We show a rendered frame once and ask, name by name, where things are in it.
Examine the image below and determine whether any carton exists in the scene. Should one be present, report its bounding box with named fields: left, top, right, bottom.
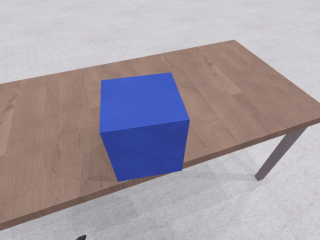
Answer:
left=99, top=72, right=190, bottom=182

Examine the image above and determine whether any table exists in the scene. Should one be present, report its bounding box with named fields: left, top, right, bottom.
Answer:
left=0, top=40, right=320, bottom=231

